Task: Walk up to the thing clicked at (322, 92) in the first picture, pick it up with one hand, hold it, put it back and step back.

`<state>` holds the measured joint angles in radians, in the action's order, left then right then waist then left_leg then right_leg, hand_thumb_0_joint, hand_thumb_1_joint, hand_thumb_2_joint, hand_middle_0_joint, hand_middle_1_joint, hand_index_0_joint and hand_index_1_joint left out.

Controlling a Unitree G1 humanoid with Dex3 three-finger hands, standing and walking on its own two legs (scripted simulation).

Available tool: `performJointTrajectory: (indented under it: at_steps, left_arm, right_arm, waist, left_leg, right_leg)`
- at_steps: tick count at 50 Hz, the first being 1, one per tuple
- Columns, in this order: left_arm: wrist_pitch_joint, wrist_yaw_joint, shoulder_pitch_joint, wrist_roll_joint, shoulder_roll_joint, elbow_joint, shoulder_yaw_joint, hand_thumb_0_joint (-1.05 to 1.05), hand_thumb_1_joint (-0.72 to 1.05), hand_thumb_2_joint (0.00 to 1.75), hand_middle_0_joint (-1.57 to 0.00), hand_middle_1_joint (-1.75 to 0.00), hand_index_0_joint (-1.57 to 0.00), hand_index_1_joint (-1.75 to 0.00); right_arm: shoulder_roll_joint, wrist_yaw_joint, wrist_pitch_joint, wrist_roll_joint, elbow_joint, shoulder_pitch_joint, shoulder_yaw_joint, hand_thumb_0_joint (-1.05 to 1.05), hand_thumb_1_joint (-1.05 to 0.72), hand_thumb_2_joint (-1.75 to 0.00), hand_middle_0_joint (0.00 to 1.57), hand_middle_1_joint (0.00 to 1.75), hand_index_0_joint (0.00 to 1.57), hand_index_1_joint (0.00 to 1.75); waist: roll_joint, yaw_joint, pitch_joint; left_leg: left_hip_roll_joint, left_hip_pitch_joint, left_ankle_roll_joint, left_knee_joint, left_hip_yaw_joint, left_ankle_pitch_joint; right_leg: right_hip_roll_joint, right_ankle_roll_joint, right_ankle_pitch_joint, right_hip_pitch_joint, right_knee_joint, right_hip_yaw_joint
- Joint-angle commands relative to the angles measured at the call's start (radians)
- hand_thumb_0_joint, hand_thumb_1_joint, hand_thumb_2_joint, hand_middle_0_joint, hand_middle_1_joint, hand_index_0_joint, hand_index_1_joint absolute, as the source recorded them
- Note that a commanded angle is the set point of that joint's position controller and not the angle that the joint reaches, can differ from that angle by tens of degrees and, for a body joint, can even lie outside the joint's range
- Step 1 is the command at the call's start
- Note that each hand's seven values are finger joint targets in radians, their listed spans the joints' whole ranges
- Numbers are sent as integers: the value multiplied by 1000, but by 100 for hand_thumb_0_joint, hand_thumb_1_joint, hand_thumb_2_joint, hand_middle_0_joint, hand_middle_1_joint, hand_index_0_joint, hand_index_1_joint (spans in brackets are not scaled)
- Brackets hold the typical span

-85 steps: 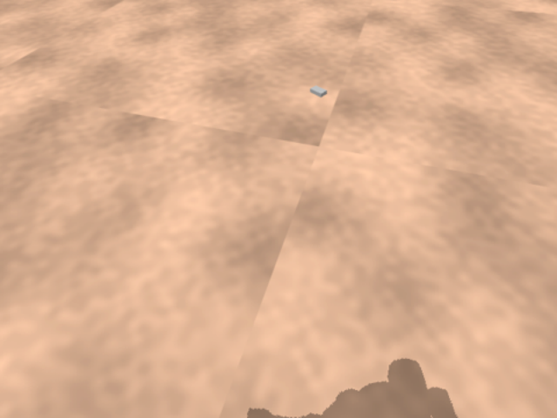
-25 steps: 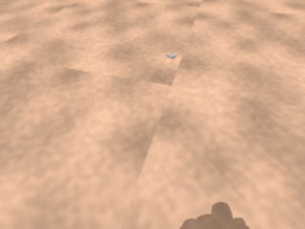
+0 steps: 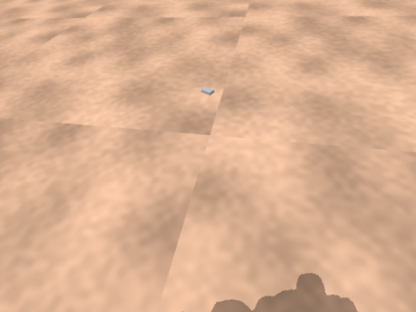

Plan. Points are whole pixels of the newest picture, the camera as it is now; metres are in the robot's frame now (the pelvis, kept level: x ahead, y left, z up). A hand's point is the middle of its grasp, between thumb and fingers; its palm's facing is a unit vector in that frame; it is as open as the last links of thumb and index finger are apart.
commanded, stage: walk up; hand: left
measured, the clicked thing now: (207, 90) +2.10 +0.15 -0.76
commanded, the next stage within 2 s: none
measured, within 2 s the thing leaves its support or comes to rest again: neither
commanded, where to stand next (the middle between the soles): +1.70 -0.05 m, yaw -5 degrees
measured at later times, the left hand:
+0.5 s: hand (123, 210) +0.43 +0.29 -0.13, palm faces -0.16 -0.92 -0.35, open 7.4 cm
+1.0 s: hand (150, 158) +0.64 +0.26 -0.14, palm faces -0.05 -0.93 -0.38, open 7.4 cm
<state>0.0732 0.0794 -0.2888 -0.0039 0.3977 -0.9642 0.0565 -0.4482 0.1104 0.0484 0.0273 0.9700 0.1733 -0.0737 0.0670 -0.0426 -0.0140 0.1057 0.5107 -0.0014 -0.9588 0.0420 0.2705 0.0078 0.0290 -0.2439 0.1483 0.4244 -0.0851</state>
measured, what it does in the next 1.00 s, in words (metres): walks ahead: left foot, then right foot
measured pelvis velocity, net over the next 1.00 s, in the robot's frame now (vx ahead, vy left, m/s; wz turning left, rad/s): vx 0.60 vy -0.03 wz -0.05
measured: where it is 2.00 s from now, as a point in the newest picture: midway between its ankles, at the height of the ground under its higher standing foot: (232, 173)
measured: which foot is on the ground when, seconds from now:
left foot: up 0.00-0.20, down 0.22-0.64, up 0.66-1.00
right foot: down 0.00-0.24, up 0.26-0.60, down 0.62-1.00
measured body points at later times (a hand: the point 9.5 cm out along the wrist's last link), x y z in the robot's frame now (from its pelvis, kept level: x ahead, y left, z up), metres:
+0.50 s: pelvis +0.30 +0.02 +0.00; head +0.32 +0.03 +0.45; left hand +0.44 +0.34 -0.11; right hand +0.32 -0.31 -0.11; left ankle +0.27 +0.16 -0.74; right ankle +0.42 -0.14 -0.70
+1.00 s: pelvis +0.60 -0.03 +0.00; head +0.62 -0.03 +0.45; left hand +0.65 +0.30 -0.11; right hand +0.70 -0.35 -0.11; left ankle +0.76 +0.12 -0.71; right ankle +0.53 -0.14 -0.74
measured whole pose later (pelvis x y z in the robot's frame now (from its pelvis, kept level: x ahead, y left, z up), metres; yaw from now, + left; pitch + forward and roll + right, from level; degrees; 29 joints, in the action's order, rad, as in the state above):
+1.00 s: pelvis +0.60 -0.03 +0.00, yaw -3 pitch -1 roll -2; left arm 0.10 0.06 -0.32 -0.01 0.42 -0.92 0.05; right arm -0.44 0.11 0.05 0.02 0.91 0.19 -0.07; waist 0.05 -0.05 -0.06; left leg 0.12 0.54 0.00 -0.63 0.02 0.10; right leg 0.02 0.00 -0.32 0.06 0.39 -0.13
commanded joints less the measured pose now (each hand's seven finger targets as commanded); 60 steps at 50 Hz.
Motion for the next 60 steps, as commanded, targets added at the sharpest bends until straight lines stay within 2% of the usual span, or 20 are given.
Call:
performJointTrajectory:
  at_steps: [1, 7, 10, 12, 13, 15, 18, 25, 30, 31, 32, 33, 38, 43, 49, 53, 54, 55, 56, 60]
  left_arm:
    - [50, -24, 100, -1, 342, 122, 88, 0, 90, 90, -20, -30, -20, -30]
    - [41, -20, 56, -3, 335, 111, 77, 0, 90, 90, -20, -30, -20, -30]
    - [30, -24, 10, -1, 288, 115, 53, 0, 90, 90, -20, -30, -20, -30]
    - [30, -42, -41, 27, 203, 144, 24, 0, 90, 90, -20, -30, -20, -30]
    - [37, -50, 16, 10, 278, 140, 28, 0, 90, 90, -20, -30, -20, -30]
    - [43, -38, 32, 29, 275, 115, 27, 0, 90, 90, -20, -30, -20, -30]
    - [24, -11, 6, 16, 253, 90, 33, 0, 90, 90, -20, -30, -20, -30]
    - [12, 30, 156, 2, 219, 122, 42, 0, 90, 90, -20, -30, -20, -30]
    - [18, 15, 41, 0, 249, 70, 72, 0, 90, 90, -20, -30, -20, -30]
    - [26, -2, -95, -4, 306, 35, 98, 0, 90, 90, -20, -30, -20, -30]
    - [33, -19, -181, -7, 410, 44, 124, 0, 90, 90, -20, -30, -20, -30]
    - [32, -24, -161, 15, 442, 57, 118, 0, 90, 90, -20, -30, -20, -30]
    - [44, -41, 59, 17, 290, 113, 72, 0, 90, 90, -20, -30, -20, -30]
    - [64, -39, 52, 5, 301, 144, 78, 0, 90, 90, -20, -30, -20, -30]
    - [57, -31, 25, -3, 311, 130, 82, 0, 90, 90, -20, -30, -20, -30]
    - [38, -43, 7, -1, 285, 130, 61, 0, 90, 90, -20, -30, -20, -30]
    - [33, -48, -30, 3, 224, 137, 35, 0, 90, 90, -20, -30, -20, -30]
    - [31, -50, -62, 25, 176, 159, 26, 0, 90, 90, -20, -30, -20, -30]
    - [30, -62, 2, 14, 272, 143, 38, 0, 90, 90, -20, -30, -20, -30]
    - [25, -48, -49, 25, 256, 81, 28, 0, 90, 90, -20, -30, -20, -30]
  right_arm:
    - [-199, 5, 12, -1, -121, -81, -57, 0, -90, -90, 20, 30, 20, 30]
    - [-160, 0, 34, -7, -148, -135, -57, 0, -90, -90, 20, 30, 20, 30]
    - [-212, -25, 48, 8, -82, 104, -87, 0, -90, -90, 20, 30, 20, 30]
    - [-366, -51, 61, 13, -81, 297, -134, 0, -90, -90, 20, 30, 20, 30]
    - [-372, -51, 58, -25, -96, 234, -145, 0, -90, -90, 20, 30, 20, 30]
    - [-271, -62, 60, -24, -131, 119, -98, 0, -90, -90, 20, 30, 20, 30]
    - [-220, -61, 72, -29, -146, 69, -68, 0, -90, -90, 20, 30, 20, 30]
    - [-250, -48, 81, -24, -165, 40, -65, 0, -90, -90, 20, 30, 20, 30]
    - [-224, -60, 63, -21, -148, 70, -55, 0, -90, -90, 20, 30, 20, 30]
    - [-169, -60, 63, -17, -147, 129, -32, 0, -90, -90, 20, 30, 20, 30]
    - [-104, -60, 62, -27, -168, 174, -10, 0, -90, -90, 20, 30, 20, 30]
    - [-206, -69, 54, -33, -161, 124, -33, 0, -90, -90, 20, 30, 20, 30]
    - [-191, -55, 34, -32, -86, 149, -33, 0, -90, -90, 20, 30, 20, 30]
    - [-169, -23, 20, -8, -124, 40, -39, 0, -90, -90, 20, 30, 20, 30]
    - [-137, 0, 35, -13, -157, -70, -42, 0, -90, -90, 20, 30, 20, 30]
    - [-197, -19, 41, 2, -96, 128, -75, 0, -90, -90, 20, 30, 20, 30]
    - [-261, -35, 46, 21, -66, 272, -100, 0, -90, -90, 20, 30, 20, 30]
    - [-348, -48, 52, 14, -97, 298, -118, 0, -90, -90, 20, 30, 20, 30]
    - [-353, -51, 51, -32, -106, 270, -128, 0, -90, -90, 20, 30, 20, 30]
    - [-217, -72, 58, -40, -144, 112, -59, 0, -90, -90, 20, 30, 20, 30]
  waist:
    - [-177, 22, -73]
    - [-109, -3, -51]
    - [35, 111, 78]
    - [269, 179, 196]
    - [140, 163, 200]
    - [39, 102, 80]
    - [77, 55, 15]
    - [71, 54, -48]
    - [-71, -41, 53]
    - [-219, -97, 137]
    - [-442, -104, 184]
    - [-343, -111, 175]
    - [-224, 31, 8]
    - [-166, 21, -39]
    - [-159, 1, -24]
    - [-11, 103, 61]
    - [131, 166, 145]
    - [283, 162, 195]
    - [124, 169, 204]
    - [64, 60, 30]
  left_leg:
    - [61, 80, -28, 166, -54, -88]
    - [15, -149, -8, 384, 31, -189]
    - [-87, -523, 54, 473, 89, -17]
    - [341, -841, 243, 719, -701, 349]
    - [379, -754, 300, 761, -744, 361]
    - [248, -595, 222, 688, -357, 137]
    - [195, -397, 195, 731, -151, -41]
    - [146, -286, 175, 774, -3, 71]
    - [105, -257, 119, 390, 77, -235]
    - [28, -121, 88, 102, 96, -183]
    - [-99, 91, 48, -181, 107, 202]
    - [-85, 182, 39, -295, -21, 251]
    - [17, 50, 36, -137, -116, 0]
    - [33, 76, -17, 118, -73, -51]
    - [-9, -105, 16, 388, 18, -228]
    - [-76, -429, 78, 442, 54, -83]
    - [34, -635, 147, 482, -128, 59]
    - [297, -796, 252, 629, -649, 177]
    - [333, -737, 297, 691, -720, 192]
    - [193, -439, 204, 668, -232, -250]
  right_leg:
    - [249, 162, -356, 60, -312, 264]
    - [217, 153, -121, 58, -205, 153]
    - [125, 102, 276, 133, 267, 39]
    - [-102, 20, -249, 618, 800, 71]
    - [-9, 41, -227, 605, 865, 204]
    - [69, 23, -97, 571, 780, 215]
    - [113, -13, -57, 439, 606, 154]
    - [98, -17, 187, 283, 198, 38]
    - [40, 31, 121, -75, 120, -10]
    - [63, 49, -27, -287, 101, 73]
    - [339, 122, -264, -407, -78, 542]
    - [444, 217, -321, -379, -195, 806]
    - [254, 148, -59, -6, -201, 295]
    - [277, 204, -104, 44, -268, 188]
    - [226, 144, 45, 12, -186, 71]
    - [175, 98, 318, 66, 216, -6]
    - [118, 59, 228, 246, 525, -30]
    - [-53, 10, -218, 537, 772, 8]
    - [4, 35, -267, 551, 823, 137]
    - [103, 8, -87, 433, 690, 168]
